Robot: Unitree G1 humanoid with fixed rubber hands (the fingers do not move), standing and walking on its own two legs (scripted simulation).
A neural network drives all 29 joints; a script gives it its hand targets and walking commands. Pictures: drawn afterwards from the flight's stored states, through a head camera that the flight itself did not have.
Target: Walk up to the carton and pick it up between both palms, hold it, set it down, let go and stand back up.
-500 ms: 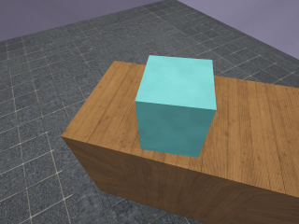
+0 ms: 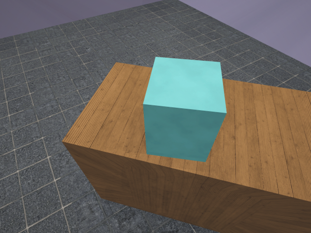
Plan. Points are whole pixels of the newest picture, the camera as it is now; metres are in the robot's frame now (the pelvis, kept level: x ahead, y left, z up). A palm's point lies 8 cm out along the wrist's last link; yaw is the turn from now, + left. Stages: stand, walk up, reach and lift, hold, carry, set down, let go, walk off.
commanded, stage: walk up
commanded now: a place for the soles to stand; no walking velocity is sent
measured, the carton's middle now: (181, 110) +0.48 -0.04 +0.01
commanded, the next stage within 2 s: reach and lift in 1.00 s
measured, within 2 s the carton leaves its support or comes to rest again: neither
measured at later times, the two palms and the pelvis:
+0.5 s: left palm out of the picture -0.01 +0.27 -0.13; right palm out of the picture +0.02 -0.24 -0.13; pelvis -0.02 +0.02 +0.00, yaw -5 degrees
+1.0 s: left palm out of the picture +0.03 +0.27 -0.13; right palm out of the picture -0.01 -0.24 -0.13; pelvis -0.02 +0.02 +0.00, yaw -9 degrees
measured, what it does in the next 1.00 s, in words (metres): stands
